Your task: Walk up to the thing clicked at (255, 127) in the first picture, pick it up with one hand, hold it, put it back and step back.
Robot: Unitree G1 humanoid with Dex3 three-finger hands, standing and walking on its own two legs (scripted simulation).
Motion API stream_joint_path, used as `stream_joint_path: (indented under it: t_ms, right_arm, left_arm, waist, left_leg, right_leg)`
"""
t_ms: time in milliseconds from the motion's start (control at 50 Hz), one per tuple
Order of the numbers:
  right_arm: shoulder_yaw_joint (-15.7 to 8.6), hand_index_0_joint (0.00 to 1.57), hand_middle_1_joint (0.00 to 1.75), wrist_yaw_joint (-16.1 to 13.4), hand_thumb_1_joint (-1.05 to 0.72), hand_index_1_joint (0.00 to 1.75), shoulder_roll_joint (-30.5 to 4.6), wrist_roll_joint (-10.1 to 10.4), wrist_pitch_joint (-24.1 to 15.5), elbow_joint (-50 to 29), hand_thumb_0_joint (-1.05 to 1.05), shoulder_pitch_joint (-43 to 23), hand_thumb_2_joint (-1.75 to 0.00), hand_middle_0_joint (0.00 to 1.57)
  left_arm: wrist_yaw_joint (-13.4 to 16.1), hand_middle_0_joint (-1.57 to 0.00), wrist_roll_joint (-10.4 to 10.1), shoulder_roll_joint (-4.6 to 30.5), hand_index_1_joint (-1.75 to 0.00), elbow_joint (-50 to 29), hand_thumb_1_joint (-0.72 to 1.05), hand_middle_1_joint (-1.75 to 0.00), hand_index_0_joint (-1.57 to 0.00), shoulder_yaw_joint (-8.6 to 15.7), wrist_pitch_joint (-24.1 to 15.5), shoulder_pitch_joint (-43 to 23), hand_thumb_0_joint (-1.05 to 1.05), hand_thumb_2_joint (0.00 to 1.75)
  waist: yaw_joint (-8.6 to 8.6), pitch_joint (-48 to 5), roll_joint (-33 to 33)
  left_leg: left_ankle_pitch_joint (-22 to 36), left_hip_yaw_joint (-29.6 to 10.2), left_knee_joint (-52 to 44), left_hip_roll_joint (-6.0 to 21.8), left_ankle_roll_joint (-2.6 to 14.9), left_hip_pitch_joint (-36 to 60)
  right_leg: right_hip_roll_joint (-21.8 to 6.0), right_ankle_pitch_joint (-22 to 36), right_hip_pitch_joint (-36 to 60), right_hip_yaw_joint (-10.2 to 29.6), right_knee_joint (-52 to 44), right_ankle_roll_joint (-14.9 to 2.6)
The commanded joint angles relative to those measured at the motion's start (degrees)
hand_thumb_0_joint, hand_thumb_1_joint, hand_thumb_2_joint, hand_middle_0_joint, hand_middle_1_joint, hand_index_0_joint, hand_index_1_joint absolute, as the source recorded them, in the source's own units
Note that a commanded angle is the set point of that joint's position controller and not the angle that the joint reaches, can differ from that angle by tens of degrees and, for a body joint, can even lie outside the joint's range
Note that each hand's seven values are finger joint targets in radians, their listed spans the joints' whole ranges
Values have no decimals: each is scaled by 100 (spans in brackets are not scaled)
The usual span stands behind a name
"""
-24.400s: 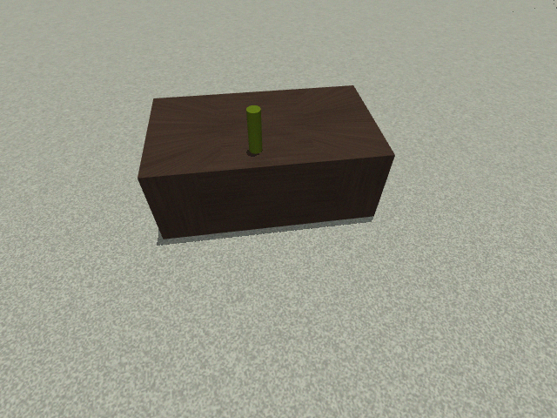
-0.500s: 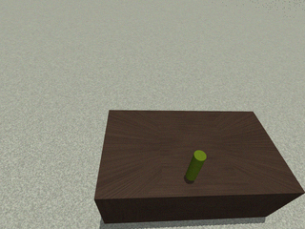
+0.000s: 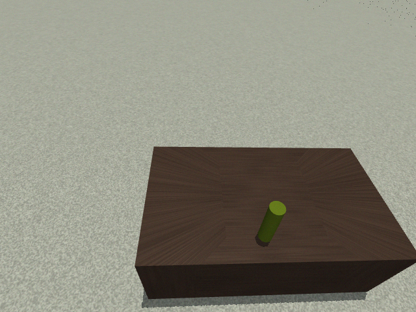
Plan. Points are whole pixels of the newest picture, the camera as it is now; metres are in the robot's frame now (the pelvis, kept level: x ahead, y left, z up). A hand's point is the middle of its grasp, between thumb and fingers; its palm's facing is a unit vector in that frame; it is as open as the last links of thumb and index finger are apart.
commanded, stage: home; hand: right
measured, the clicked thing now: (270, 222) +0.48 -0.22 -0.29
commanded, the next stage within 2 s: stand in 0.50 s
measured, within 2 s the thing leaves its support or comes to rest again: neither
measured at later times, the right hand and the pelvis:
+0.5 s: hand out of the picture +0.08 -0.26 -0.15, palm faces +0.00 +0.93 -0.37, open 17.5 cm; pelvis +0.01 +0.00 +0.00, yaw +0 degrees
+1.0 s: hand out of the picture +0.10 -0.25 -0.15, palm faces +0.00 +0.93 -0.37, open 10.5 cm; pelvis +0.02 +0.01 +0.00, yaw +1 degrees
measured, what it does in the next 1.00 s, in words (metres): stands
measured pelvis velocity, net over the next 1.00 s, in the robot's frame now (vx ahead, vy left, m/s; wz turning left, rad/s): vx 0.02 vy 0.01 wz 0.01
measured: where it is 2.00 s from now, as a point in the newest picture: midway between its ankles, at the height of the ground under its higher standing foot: outside the picture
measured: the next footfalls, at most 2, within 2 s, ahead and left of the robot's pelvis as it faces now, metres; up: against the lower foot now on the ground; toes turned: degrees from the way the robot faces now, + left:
none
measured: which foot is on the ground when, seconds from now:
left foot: down 0.00-1.00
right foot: down 0.00-1.00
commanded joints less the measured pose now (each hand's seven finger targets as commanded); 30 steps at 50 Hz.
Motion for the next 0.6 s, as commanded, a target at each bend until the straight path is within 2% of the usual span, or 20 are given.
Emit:
stream_joint_path:
  t_ms: [0, 40, 100, 160, 260, 300, 380, 420, 460, 480, 540, 560, 580]
  right_arm:
    - [-268, 5, 5, -99, 57, 5, -1339, 12, -87, -332, 0, -339, -4, 5]
    - [-267, 5, 5, -93, 58, 5, -1307, 18, -91, -325, 0, -317, -4, 5]
    - [-263, 5, 5, -76, 58, 5, -1306, 23, -94, -304, 0, -345, -3, 5]
    - [-250, 5, 5, -62, 56, 5, -1291, 30, -91, -283, 0, -356, -5, 5]
    - [-253, 5, 5, -55, 56, 5, -1300, 35, -110, -291, 0, -438, -5, 5]
    - [-248, 5, 5, -56, 55, 5, -1321, 37, -109, -251, 0, -381, -6, 5]
    - [-250, 5, 5, -65, 56, 5, -1302, 44, -112, -264, 0, -439, -5, 5]
    - [-256, 5, 5, -65, 57, 5, -1330, 43, -116, -256, 0, -443, -4, 5]
    - [-256, 5, 5, -62, 57, 5, -1297, 41, -95, -248, 0, -453, -4, 5]
    - [-266, 5, 5, -58, 56, 5, -1317, 41, -106, -252, 0, -484, -5, 5]
    - [-263, 5, 5, -49, 56, 5, -1316, 40, -103, -249, 0, -449, -5, 5]
    - [-284, 5, 5, -49, 57, 5, -1343, 30, -108, -272, 0, -538, -4, 5]
    - [-287, 5, 5, -47, 57, 5, -1348, 40, -107, -281, 0, -545, -4, 5]
  left_arm:
    - [49, -20, -1, 1022, -30, -289, 90, -30, -20, 215, -97, -110, 0, 90]
    - [51, -20, -9, 1024, -30, -298, 90, -30, -20, 219, -105, -190, 0, 90]
    - [48, -20, -28, 1049, -30, -291, 90, -30, -20, 217, -124, -182, 0, 90]
    - [52, -20, -23, 1049, -30, -275, 90, -30, -20, 209, -136, -224, 0, 90]
    - [68, -20, -43, 1055, -30, -275, 90, -30, -20, 211, -152, -243, 0, 90]
    - [61, -20, -48, 1059, -30, -281, 90, -30, -20, 210, -148, -266, 0, 90]
    - [72, -20, -50, 1101, -30, -289, 90, -30, -20, 239, -140, -316, 0, 90]
    - [69, -20, -54, 1061, -30, -253, 90, -30, -20, 226, -140, -289, 0, 90]
    - [67, -20, -42, 1071, -30, -245, 90, -30, -20, 236, -133, -342, 0, 90]
    - [61, -20, -48, 1072, -30, -250, 90, -30, -20, 238, -138, -318, 0, 90]
    - [46, -20, -48, 1061, -30, -269, 90, -30, -20, 245, -133, -371, 0, 90]
    - [55, -20, -46, 1095, -30, -282, 90, -30, -20, 254, -146, -359, 0, 90]
    - [49, -20, -46, 1053, -30, -274, 90, -30, -20, 240, -152, -353, 0, 90]
  waist:
    - [23, 1, 243]
    - [-26, -26, 210]
    - [-13, -119, 233]
    - [-39, 2, 157]
    - [-21, -231, 130]
    - [-31, -179, 221]
    - [-2, -245, 199]
    - [5, -252, 223]
    - [-15, -86, 120]
    - [7, -144, 127]
    - [-12, -58, 262]
    - [20, -153, 202]
    - [16, -142, 184]
  left_leg:
    - [-872, -778, -633, 552, 71, 387]
    - [-801, -740, -587, 534, 65, 411]
    - [-600, -717, -550, 541, 84, 468]
    - [-529, -695, -514, 498, 65, 396]
    - [125, -655, -373, 543, 107, 655]
    - [-37, -662, -439, 528, 97, 553]
    - [345, -658, -430, 545, 91, 594]
    - [382, -656, -403, 553, 110, 640]
    - [82, -694, -500, 538, 86, 480]
    - [214, -693, -481, 546, 86, 604]
    - [-196, -711, -591, 510, 61, 412]
    - [54, -710, -515, 518, 77, 509]
    - [48, -704, -514, 523, 84, 535]
  right_leg:
    - [-366, -25, -812, 285, -502, -259]
    - [-391, -45, -814, 321, -483, -279]
    - [-427, 124, -703, 329, -491, -282]
    - [-433, 55, -753, 324, -557, -267]
    - [-497, 456, -600, 335, -535, -282]
    - [-503, 418, -546, 329, -558, -271]
    - [-512, 654, -442, 295, -510, -252]
    - [-529, 652, -403, 290, -524, -249]
    - [-508, 401, -470, 245, -532, -247]
    - [-513, 460, -509, 264, -555, -250]
    - [-503, 302, -473, 236, -567, -257]
    - [-531, 425, -443, 256, -596, -254]
    - [-525, 399, -496, 242, -617, -245]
